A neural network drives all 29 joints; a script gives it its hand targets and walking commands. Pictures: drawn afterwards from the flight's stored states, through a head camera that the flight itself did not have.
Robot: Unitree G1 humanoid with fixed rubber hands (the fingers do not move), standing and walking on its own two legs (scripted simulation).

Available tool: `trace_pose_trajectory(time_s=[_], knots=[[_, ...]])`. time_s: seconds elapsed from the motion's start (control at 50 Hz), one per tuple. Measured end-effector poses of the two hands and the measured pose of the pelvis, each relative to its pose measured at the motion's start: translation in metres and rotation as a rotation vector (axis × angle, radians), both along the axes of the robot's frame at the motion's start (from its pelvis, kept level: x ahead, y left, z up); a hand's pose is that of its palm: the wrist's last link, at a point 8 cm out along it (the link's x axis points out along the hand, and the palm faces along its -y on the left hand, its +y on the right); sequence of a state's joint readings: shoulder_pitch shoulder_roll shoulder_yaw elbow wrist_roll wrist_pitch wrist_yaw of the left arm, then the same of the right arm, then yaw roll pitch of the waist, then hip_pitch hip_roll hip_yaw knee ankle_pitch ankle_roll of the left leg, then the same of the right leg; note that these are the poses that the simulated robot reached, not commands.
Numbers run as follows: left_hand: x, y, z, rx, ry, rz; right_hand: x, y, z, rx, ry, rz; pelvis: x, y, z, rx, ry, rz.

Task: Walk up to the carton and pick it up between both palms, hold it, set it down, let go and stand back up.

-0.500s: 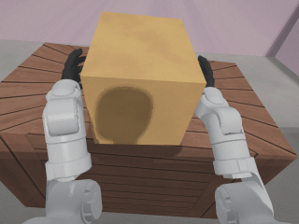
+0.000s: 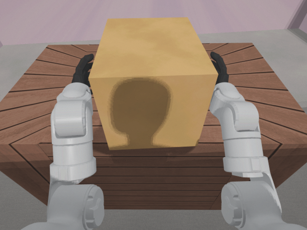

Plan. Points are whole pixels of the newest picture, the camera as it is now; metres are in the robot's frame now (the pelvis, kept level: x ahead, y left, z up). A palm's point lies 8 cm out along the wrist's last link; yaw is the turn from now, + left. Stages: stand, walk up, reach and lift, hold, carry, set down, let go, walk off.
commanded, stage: hold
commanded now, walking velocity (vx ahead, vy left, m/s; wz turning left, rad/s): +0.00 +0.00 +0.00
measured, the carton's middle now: (150, 79) +0.43 +0.01 +0.19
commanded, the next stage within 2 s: none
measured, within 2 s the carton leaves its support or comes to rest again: neither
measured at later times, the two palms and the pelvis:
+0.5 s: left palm (76, 93) +0.34 +0.16 +0.23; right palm (221, 88) +0.36 -0.15 +0.22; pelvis +0.00 -0.01 +0.00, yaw -1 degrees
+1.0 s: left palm (85, 91) +0.37 +0.15 +0.21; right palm (218, 88) +0.38 -0.15 +0.20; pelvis +0.01 +0.01 +0.00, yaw -1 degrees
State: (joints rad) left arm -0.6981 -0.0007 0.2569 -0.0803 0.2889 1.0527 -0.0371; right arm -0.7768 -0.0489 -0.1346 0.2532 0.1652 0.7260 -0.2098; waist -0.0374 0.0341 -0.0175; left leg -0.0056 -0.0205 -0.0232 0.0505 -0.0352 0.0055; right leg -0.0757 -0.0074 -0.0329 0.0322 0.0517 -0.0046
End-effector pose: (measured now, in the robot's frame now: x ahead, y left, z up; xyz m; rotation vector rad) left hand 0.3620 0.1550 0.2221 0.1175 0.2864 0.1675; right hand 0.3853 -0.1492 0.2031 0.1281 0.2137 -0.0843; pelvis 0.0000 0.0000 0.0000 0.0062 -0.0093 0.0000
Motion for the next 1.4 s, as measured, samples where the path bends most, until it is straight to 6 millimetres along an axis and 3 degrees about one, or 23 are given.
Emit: trace_pose_trajectory(time_s=[0.14,0.32,0.48,0.66,1.0,1.22,1.4], knots=[[0.005,-0.01,0.0,-0.04,-0.038,-0.009,0.0,-0.011,0.003,-0.072,-0.038,-0.002,0.01,-0.006,0.0,0.0,0.031,-0.006],[-0.011,-0.004,-0.017,-0.13,-0.006,-0.006,-0.018,-0.006,0.004,-0.105,-0.006,-0.008,0.014,-0.017,-0.001,-0.005,-0.039,-0.016],[-0.022,0.005,0.001,-0.123,-0.057,-0.004,-0.029,0.003,0.015,-0.058,-0.056,-0.017,0.003,-0.01,-0.001,-0.003,-0.07,-0.011],[-0.011,0.005,0.019,-0.081,-0.06,-0.047,-0.025,0.002,0.018,-0.047,-0.065,-0.037,-0.007,0.006,-0.001,-0.001,-0.058,-0.002],[0.01,0.0,-0.016,-0.095,-0.014,-0.028,-0.003,-0.002,-0.006,-0.114,-0.022,-0.029,0.01,0.006,0.0,-0.003,-0.016,-0.02],[0.004,0.002,-0.01,-0.102,-0.045,-0.021,-0.005,0.001,0.002,-0.098,-0.056,-0.022,0.028,0.002,-0.001,-0.011,-0.071,-0.007],[0.003,0.002,-0.008,-0.111,-0.021,-0.053,-0.014,-0.001,-0.003,-0.071,-0.038,-0.049,0.023,0.007,-0.001,-0.012,-0.101,-0.012]])
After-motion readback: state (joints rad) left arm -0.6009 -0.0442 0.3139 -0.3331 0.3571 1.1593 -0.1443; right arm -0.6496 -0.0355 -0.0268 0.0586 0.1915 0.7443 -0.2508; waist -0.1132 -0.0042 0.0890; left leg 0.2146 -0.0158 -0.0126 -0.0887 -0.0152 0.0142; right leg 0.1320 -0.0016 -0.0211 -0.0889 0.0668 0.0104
